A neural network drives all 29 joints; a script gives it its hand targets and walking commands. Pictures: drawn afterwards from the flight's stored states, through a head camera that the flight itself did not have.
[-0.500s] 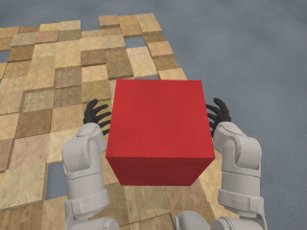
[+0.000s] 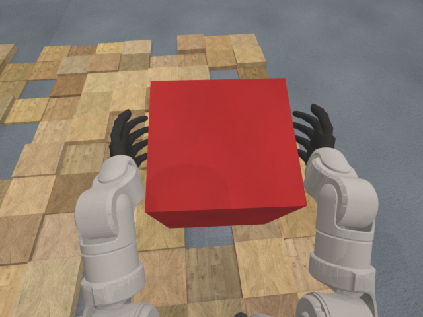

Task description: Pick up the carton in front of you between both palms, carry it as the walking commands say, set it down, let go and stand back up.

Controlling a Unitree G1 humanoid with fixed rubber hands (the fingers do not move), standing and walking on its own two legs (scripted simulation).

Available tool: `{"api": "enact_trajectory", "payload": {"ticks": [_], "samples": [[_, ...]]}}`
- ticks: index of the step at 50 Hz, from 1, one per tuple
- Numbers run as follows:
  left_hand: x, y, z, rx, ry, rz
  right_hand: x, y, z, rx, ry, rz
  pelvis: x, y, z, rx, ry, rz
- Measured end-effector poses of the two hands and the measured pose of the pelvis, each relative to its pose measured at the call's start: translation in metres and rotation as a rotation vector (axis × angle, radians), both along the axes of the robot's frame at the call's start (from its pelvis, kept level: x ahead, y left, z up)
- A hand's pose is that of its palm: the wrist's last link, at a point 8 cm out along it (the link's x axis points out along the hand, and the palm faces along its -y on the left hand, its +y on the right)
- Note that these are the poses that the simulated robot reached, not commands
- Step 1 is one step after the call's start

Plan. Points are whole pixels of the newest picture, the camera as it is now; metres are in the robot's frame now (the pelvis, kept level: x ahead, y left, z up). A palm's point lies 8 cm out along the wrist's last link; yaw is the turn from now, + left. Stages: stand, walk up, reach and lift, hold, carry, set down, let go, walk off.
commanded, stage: carry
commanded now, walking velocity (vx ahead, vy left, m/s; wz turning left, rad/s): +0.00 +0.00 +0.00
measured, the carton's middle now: (217, 165) +0.37 +0.02 +0.07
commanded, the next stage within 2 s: none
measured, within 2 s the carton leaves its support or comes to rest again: neither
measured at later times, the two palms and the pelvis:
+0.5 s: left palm (127, 137) +0.40 +0.19 +0.11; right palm (294, 141) +0.39 -0.12 +0.11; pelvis +0.07 +0.04 +0.00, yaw -1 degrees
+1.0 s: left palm (140, 88) +0.50 +0.18 +0.14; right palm (295, 86) +0.51 -0.13 +0.14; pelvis +0.18 +0.02 +0.00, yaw -2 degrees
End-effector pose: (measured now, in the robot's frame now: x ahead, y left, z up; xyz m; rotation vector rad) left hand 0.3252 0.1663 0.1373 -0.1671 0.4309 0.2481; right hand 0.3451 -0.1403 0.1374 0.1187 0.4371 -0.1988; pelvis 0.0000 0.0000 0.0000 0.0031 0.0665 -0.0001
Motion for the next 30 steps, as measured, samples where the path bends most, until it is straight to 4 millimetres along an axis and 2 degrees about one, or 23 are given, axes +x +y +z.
{"api": "enact_trajectory", "payload": {"ticks": [5, 10, 16, 23, 30], "samples": [[0.032, 0.002, 0.026, 0.01, 0.011, -0.05, 0.018, 0.002, 0.025, -0.006, 0.011, -0.035, 0.031, 0.015, 0.004, 0.001, -0.007, -0.011], [0.056, 0.005, 0.031, 0.015, 0.064, -0.064, 0.032, 0.005, 0.031, -0.005, 0.065, -0.054, 0.053, 0.026, 0.004, -0.004, -0.014, -0.019], [0.07, 0.013, 0.009, -0.005, 0.168, -0.055, 0.043, 0.013, 0.01, 0.016, 0.17, -0.058, 0.066, 0.035, 0.003, -0.007, -0.017, -0.024], [0.072, 0.02, -0.025, -0.027, 0.223, -0.051, 0.047, 0.022, -0.023, 0.036, 0.227, -0.057, 0.07, 0.039, 0.003, -0.01, -0.014, -0.025], [0.072, 0.023, -0.032, -0.016, 0.167, -0.042, 0.047, 0.022, -0.03, 0.024, 0.171, -0.062, 0.071, 0.041, 0.0, -0.012, -0.011, -0.023]]}}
